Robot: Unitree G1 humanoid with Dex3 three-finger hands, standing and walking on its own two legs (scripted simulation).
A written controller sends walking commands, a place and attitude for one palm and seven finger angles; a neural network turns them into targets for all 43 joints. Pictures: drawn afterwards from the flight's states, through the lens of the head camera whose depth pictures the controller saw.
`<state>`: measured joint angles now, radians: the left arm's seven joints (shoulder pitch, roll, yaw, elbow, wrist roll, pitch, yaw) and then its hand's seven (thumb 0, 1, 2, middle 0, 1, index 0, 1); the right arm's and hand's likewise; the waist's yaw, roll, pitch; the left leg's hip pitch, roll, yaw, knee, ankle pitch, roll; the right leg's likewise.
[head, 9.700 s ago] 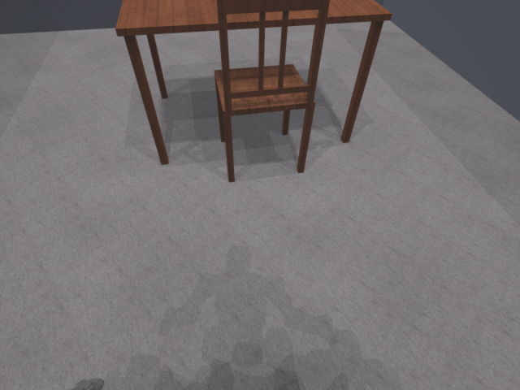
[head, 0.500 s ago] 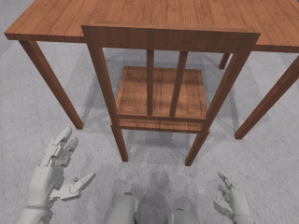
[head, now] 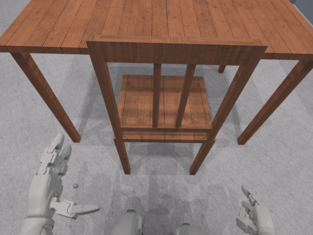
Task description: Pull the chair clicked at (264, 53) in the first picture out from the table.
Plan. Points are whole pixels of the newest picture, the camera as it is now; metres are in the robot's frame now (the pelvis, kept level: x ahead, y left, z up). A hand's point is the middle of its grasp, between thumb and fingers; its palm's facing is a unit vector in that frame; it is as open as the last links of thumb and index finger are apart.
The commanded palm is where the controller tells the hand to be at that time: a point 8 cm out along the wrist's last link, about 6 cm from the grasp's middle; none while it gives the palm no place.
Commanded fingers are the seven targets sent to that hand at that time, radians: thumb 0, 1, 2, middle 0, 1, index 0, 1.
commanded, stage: raise the hand toward the chair's back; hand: left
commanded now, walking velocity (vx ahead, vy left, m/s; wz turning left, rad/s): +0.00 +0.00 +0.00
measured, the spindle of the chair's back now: (155, 100) +0.51 +0.03 +0.00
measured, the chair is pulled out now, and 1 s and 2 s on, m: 0.00 0.00 0.00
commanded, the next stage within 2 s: aim the fingers beside a spindle in 0.92 s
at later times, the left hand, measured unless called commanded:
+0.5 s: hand (58, 173) +0.24 +0.23 +0.05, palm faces +0.07 -1.00 -0.04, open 16.9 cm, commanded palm +0.22 +0.29 +0.05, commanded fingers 0.00 -0.50 0.30 -0.06 -0.08 -0.06 -0.08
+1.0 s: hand (64, 172) +0.25 +0.22 +0.05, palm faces +0.07 -1.00 -0.05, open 17.0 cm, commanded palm +0.22 +0.28 +0.05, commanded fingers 0.00 -0.50 0.30 -0.06 -0.08 -0.06 -0.08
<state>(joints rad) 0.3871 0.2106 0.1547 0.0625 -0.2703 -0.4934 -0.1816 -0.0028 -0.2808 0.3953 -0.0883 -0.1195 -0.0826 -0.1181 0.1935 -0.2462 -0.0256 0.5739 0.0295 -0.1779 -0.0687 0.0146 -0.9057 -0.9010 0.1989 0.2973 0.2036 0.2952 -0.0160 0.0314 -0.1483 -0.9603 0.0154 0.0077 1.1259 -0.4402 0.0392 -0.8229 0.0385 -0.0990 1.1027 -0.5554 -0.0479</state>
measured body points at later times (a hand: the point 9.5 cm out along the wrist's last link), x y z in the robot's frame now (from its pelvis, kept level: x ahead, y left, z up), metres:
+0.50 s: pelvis +0.00 +0.02 +0.01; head +0.07 +0.04 +0.46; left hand +0.23 +0.29 +0.06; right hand +0.17 -0.21 -0.07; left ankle +0.06 +0.09 -0.65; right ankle -0.01 -0.09 -0.65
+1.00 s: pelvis +0.01 +0.01 +0.01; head +0.07 +0.03 +0.45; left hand +0.24 +0.27 +0.05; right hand +0.18 -0.22 -0.07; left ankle +0.06 +0.09 -0.65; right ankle -0.01 -0.09 -0.65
